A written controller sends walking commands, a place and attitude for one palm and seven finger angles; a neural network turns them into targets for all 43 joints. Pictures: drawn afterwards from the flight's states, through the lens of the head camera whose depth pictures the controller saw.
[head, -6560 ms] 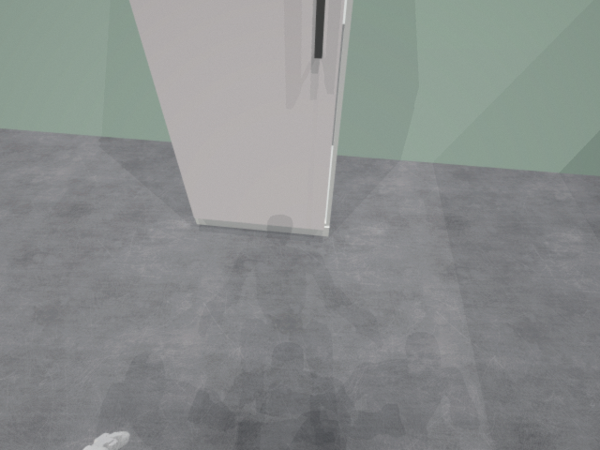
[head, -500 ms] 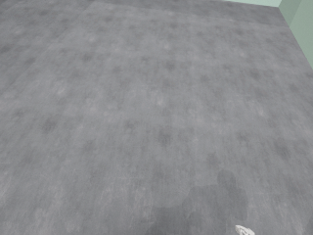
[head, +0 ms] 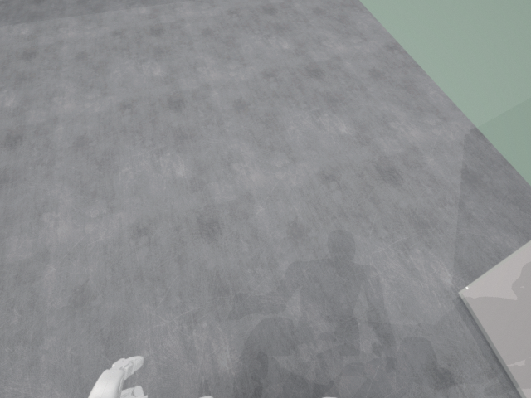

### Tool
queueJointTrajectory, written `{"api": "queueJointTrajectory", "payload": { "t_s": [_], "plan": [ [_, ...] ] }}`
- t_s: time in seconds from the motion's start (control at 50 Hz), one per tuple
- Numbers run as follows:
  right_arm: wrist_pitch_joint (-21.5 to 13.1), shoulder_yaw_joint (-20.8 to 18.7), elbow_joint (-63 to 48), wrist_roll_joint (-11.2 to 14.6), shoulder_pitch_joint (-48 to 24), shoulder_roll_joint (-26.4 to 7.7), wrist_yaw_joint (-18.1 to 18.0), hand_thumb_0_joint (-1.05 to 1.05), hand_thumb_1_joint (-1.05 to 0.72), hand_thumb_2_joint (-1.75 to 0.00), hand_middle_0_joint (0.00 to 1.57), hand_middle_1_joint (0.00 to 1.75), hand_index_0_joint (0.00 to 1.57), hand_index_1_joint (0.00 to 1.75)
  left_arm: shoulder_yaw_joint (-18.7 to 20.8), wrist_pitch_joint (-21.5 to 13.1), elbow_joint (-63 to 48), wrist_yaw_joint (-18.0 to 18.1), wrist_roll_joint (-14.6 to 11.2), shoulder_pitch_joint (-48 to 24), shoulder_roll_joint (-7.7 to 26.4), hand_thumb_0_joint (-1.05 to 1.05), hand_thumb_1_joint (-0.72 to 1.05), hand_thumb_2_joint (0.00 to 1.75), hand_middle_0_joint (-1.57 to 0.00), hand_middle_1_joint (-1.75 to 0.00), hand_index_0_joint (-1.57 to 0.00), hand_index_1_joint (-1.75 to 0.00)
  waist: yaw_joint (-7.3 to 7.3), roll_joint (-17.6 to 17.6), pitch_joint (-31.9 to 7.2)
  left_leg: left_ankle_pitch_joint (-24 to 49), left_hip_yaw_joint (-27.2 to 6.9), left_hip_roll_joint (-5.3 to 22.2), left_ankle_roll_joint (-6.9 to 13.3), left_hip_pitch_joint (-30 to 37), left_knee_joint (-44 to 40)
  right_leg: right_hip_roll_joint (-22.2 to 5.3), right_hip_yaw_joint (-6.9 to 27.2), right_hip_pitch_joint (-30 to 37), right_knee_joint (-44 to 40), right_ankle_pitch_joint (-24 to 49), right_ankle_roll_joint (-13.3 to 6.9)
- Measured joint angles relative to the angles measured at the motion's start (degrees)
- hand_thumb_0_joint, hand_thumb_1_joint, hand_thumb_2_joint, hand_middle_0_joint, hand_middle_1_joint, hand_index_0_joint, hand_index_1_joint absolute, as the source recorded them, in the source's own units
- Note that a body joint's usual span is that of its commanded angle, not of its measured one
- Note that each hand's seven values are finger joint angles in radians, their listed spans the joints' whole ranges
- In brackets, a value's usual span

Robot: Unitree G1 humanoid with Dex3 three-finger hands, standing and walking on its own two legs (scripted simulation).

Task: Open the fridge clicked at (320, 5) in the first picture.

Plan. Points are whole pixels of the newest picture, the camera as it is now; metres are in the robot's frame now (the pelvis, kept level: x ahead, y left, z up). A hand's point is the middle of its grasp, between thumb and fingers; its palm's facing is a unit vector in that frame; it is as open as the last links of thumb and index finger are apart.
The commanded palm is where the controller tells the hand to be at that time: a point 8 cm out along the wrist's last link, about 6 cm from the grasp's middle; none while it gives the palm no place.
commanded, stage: turn to face it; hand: right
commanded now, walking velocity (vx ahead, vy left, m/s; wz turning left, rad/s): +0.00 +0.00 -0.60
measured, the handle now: out of the picture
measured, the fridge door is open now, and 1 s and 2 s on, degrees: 0 0 0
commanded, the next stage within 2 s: none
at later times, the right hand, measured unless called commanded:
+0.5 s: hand out of the picture +0.11 -0.19 -0.12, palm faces +0.25 +0.92 -0.30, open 7.4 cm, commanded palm none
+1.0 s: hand out of the picture -0.10 -0.20 -0.17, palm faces +0.60 +0.76 -0.25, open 7.4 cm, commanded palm none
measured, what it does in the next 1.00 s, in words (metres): steps on the spot, turning right: left foot, then right foot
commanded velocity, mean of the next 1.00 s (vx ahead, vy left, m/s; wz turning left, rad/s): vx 0.00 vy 0.00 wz -0.60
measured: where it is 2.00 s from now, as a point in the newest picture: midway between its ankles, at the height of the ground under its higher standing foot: outside the picture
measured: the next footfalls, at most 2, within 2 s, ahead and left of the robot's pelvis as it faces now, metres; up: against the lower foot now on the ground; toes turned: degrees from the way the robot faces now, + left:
left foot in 0.42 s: +0.09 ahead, +0.14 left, +0.00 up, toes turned -11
right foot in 0.90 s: +0.01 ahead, -0.10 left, +0.00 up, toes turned -38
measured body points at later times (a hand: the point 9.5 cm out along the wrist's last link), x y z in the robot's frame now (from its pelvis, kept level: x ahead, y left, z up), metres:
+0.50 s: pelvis +0.03 +0.04 +0.01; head +0.07 +0.06 +0.46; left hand +0.14 +0.28 -0.15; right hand +0.10 -0.24 -0.09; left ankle +0.05 +0.14 -0.72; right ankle -0.03 -0.09 -0.67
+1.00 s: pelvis +0.01 -0.01 +0.01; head +0.02 -0.06 +0.45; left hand +0.27 +0.13 -0.10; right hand -0.13 -0.24 -0.15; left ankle +0.06 +0.15 -0.65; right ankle -0.02 -0.08 -0.72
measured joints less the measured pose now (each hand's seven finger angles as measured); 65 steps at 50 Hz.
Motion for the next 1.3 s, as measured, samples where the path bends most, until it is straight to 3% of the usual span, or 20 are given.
{"api": "queueJointTrajectory", "payload": {
  "t_s": [0.06, 0.12, 0.26, 0.38, 0.42, 0.48, 0.54, 0.62, 0.74, 0.84, 0.88, 0.9, 0.92, 0.96, 1.04, 1.16, 1.3],
  "plan": [
    [1.27, -0.66, 0.51, 0.01, -1.44, -1.01, -0.24, 0.01, -0.90, -0.90, 0.20, 0.29, 0.20, 0.30, -0.54, -0.81, -0.46, 0.70, -0.03, 0.24, -0.74, 0.01, 0.91, 0.90, -0.20, -0.30, -0.20, -0.30, 0.00, 0.19, -0.29, -0.81, -5.12, -2.47, -0.85, -6.18, 12.68, 0.27, 1.44, 1.03, -0.96, -1.05, -0.71],
    [1.05, -0.82, -0.34, 0.06, -3.46, -1.05, 0.13, 0.01, -0.91, -0.90, 0.20, 0.29, 0.20, 0.30, -0.74, -0.79, -0.33, 1.37, 0.16, 1.03, -0.96, 0.00, 0.91, 0.89, -0.20, -0.30, -0.21, -0.30, 0.59, -0.73, -0.65, 3.38, -7.67, -3.56, -1.47, -9.67, 15.67, 0.64, 3.49, 2.76, -4.32, 0.93, -0.61],
    [0.37, -0.42, -3.85, 0.17, -8.32, -0.24, 0.25, 0.00, -0.91, -0.90, 0.20, 0.29, 0.20, 0.30, -0.85, -0.27, 0.65, 1.22, 0.37, 3.96, -1.49, 0.00, 0.91, 0.89, -0.20, -0.30, -0.21, -0.30, 2.10, -1.96, -1.54, 7.47, -10.97, -5.02, -2.18, -10.57, 8.18, 2.10, 8.06, 4.26, -7.96, 3.23, -0.39],
    [-0.42, 0.38, -5.87, 0.58, -10.66, 1.21, 0.21, 0.00, -0.90, -0.90, 0.20, 0.29, 0.20, 0.30, -0.04, 0.48, 1.27, 1.15, 0.63, 6.30, -1.14, 0.01, 0.91, 0.89, -0.20, -0.30, -0.21, -0.30, 4.02, -3.90, -1.88, 8.15, -10.77, -7.97, -1.44, -4.41, -6.65, 3.03, 11.94, 2.60, -5.72, 2.31, 1.25],
    [-1.44, 0.83, -6.58, 0.62, -10.45, 1.66, 0.22, 0.00, -0.90, -0.90, 0.20, 0.29, 0.20, 0.30, 0.38, 0.69, 1.39, 1.14, 0.35, 7.32, -0.65, 0.01, 0.91, 0.89, -0.20, -0.30, -0.21, -0.30, 4.19, -4.60, -2.37, 12.83, -9.86, -8.57, -0.11, -0.20, -15.64, 3.66, 13.24, 1.03, -2.95, 0.96, 2.22],
    [-2.55, 1.87, -6.53, 0.11, -9.85, 3.28, -0.08, 0.00, -0.90, -0.90, 0.20, 0.29, 0.20, 0.30, 1.43, 1.54, 2.07, 1.35, 0.11, 7.67, 0.61, 0.01, 0.91, 0.89, -0.20, -0.30, -0.21, -0.30, 4.58, -6.49, -1.95, 12.13, -7.26, -7.97, 4.19, 0.80, -15.42, 4.12, 12.09, -4.49, 12.77, -9.00, 3.62],
    [-2.48, 2.33, -6.17, 0.08, -8.13, 4.34, -0.26, 0.00, -0.90, -0.90, 0.20, 0.30, 0.20, 0.30, 2.01, 2.25, 2.80, 0.93, 0.35, 8.05, 1.45, 0.01, 0.91, 0.90, -0.20, -0.30, -0.20, -0.30, 4.50, -6.49, -2.07, 12.55, -5.14, -6.16, 4.80, 3.43, -17.80, 2.98, 8.55, -8.96, 27.25, -8.16, 4.84],
    [-2.31, 2.50, -5.15, -0.05, -6.01, 4.80, -0.33, 0.00, -0.90, -0.90, 0.20, 0.30, 0.21, 0.30, 2.13, 2.79, 3.27, 0.22, 0.40, 7.86, 1.96, 0.01, 0.91, 0.90, -0.20, -0.30, -0.20, -0.30, 4.38, -6.07, -1.95, 13.32, -2.09, -4.59, 4.56, 6.14, -20.55, -0.01, 6.68, -10.93, 31.96, -3.56, 6.17],
    [-2.18, 2.16, -3.64, -0.47, -3.09, 4.25, -0.32, 0.00, -0.90, -0.90, 0.20, 0.30, 0.21, 0.30, 1.63, 3.39, 3.73, -0.06, 0.32, 5.66, 1.78, 0.01, 0.91, 0.90, -0.20, -0.30, -0.20, -0.30, 2.83, -4.63, -1.06, 12.71, 2.27, -2.68, 3.82, 7.79, -20.80, -2.45, 4.58, -8.72, 22.64, -3.99, 6.71],
    [-1.50, 1.16, -2.16, -0.77, -0.96, 2.24, -0.19, 0.00, -0.90, -0.90, 0.20, 0.30, 0.21, 0.30, 0.77, 2.58, 2.49, -0.17, 0.06, 2.66, 1.05, 0.01, 0.91, 0.90, -0.20, -0.30, -0.20, -0.30, 0.85, -2.67, -0.31, 10.64, 5.34, -0.88, 2.19, 7.18, -17.33, -2.35, 1.01, -3.91, 9.40, -4.55, 5.33],
    [-1.13, 0.60, -1.60, -0.55, -0.02, 1.06, -0.08, 0.00, -0.90, -0.90, 0.20, 0.30, 0.21, 0.30, 0.42, 1.72, 1.35, -0.27, 0.09, 2.01, 0.89, 0.01, 0.91, 0.90, -0.20, -0.30, -0.20, -0.30, 0.40, -1.79, -0.56, 8.77, 6.49, 0.26, 1.08, 6.15, -13.89, -1.71, -0.26, -0.63, 1.57, -0.32, 4.48],
    [-0.80, 0.21, -1.27, -0.28, 0.33, 0.40, 0.01, 0.00, -0.90, -0.90, 0.20, 0.30, 0.21, 0.30, 0.35, 1.00, 0.80, -0.29, 0.20, 1.68, 0.81, 0.01, 0.91, 0.90, -0.20, -0.30, -0.20, -0.30, 0.35, -1.15, -0.74, 7.62, 5.94, 1.18, 0.69, 4.49, -10.24, -1.14, -0.19, -0.16, -0.26, 2.73, 2.85],
    [-0.12, -0.16, -0.71, -0.07, 0.05, -0.31, -0.03, 0.00, -0.90, -0.90, 0.20, 0.30, 0.21, 0.30, 0.25, 0.34, 0.43, -0.16, 0.14, 1.19, 0.47, 0.01, 0.91, 0.90, -0.20, -0.30, -0.20, -0.30, 0.18, -0.20, -0.45, 3.47, 3.07, 1.37, 0.06, 2.12, -4.85, -0.35, -0.11, -0.86, 1.17, 2.12, 0.96],
    [1.31, -0.55, 0.00, -0.04, -0.55, -1.17, -0.27, 0.00, -0.90, -0.90, 0.20, 0.30, 0.20, 0.30, -0.25, -0.47, -0.09, 0.11, 0.01, 0.79, -0.01, 0.01, 0.91, 0.90, -0.20, -0.30, -0.20, -0.30, -0.25, 0.32, -0.30, -1.51, -2.55, -0.49, -0.33, -2.72, 5.95, 0.09, 0.39, -0.91, 2.13, -0.07, -1.51],
    [1.66, -1.08, 0.20, -0.15, -2.66, -1.48, 0.12, 0.01, -0.91, -0.90, 0.20, 0.29, 0.20, 0.30, -0.84, -0.67, -0.51, 1.19, 0.19, 1.70, -0.71, 0.00, 0.91, 0.90, -0.20, -0.30, -0.20, -0.30, 0.49, -0.48, -0.89, 4.40, -7.39, -2.84, -0.95, -8.99, 16.23, 0.87, 3.08, 1.23, -3.15, 2.31, -2.08],
    [0.49, -0.95, -1.83, -0.23, -5.86, -1.17, 0.35, 0.00, -0.91, -0.90, 0.20, 0.29, 0.20, 0.30, -1.31, -0.66, 0.31, 1.44, -0.04, 4.22, -1.80, 0.00, 0.91, 0.89, -0.20, -0.30, -0.21, -0.30, 1.37, -1.14, -1.81, 11.48, -11.11, -4.03, -2.11, -11.84, 15.76, 2.90, 7.03, 3.48, -10.04, 6.73, -2.97],
    [0.58, -0.65, -2.94, 0.03, -8.81, -0.46, -0.12, 0.00, -0.90, -0.90, 0.20, 0.29, 0.20, 0.30, -0.91, -0.33, 1.46, 1.46, 0.28, 7.94, -2.96, 0.01, 0.91, 0.89, -0.20, -0.30, -0.21, -0.30, 3.39, -1.94, -2.98, 9.69, -12.59, -6.09, -2.55, -9.67, 9.22, 5.10, 11.45, 3.11, -11.30, 8.08, -2.83]
  ]
}}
